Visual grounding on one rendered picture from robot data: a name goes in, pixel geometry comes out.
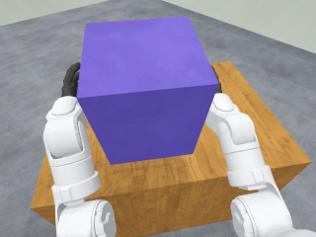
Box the left robot hand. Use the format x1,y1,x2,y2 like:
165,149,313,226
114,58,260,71
61,62,81,98

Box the robot right forearm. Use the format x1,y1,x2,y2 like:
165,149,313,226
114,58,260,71
205,93,293,226

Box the left robot upper arm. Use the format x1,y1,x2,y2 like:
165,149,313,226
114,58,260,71
57,199,117,237

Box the carton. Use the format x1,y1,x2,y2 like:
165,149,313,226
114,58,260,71
76,16,219,165

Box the right robot hand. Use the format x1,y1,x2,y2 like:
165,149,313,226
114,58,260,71
210,65,222,94

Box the pedestal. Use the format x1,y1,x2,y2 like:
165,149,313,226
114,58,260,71
31,61,312,237

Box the robot left forearm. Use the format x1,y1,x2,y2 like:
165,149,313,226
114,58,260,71
42,96,101,237

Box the right robot upper arm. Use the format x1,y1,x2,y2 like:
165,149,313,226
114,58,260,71
230,190,316,237

